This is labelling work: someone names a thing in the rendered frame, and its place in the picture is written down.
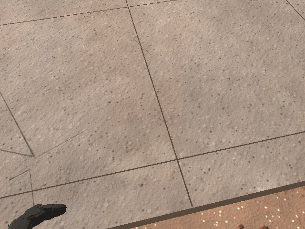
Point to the left robot hand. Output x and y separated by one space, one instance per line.
37 214

